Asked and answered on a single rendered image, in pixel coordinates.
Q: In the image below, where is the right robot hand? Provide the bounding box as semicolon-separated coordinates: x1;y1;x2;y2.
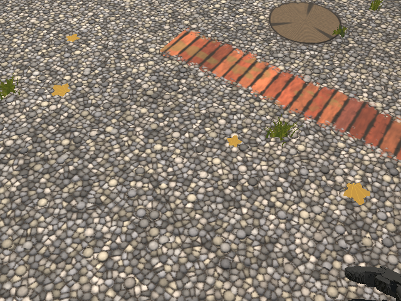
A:
345;266;401;301

